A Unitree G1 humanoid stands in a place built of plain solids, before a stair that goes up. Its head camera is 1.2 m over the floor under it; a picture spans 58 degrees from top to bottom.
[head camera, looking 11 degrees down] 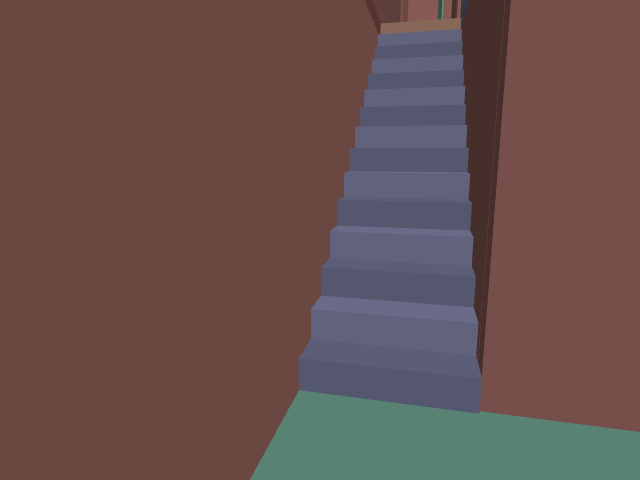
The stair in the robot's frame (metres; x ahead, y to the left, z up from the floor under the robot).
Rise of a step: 0.18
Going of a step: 0.24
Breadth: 0.89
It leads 14 degrees to the right of straight ahead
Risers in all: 15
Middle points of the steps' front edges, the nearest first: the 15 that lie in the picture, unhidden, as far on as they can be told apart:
1.96 -0.32 0.18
2.20 -0.38 0.36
2.43 -0.44 0.54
2.67 -0.50 0.72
2.91 -0.55 0.90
3.14 -0.61 1.08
3.38 -0.67 1.26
3.62 -0.73 1.44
3.85 -0.78 1.62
4.09 -0.84 1.80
4.32 -0.90 1.98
4.56 -0.96 2.16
4.80 -1.02 2.34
5.03 -1.07 2.52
5.27 -1.13 2.70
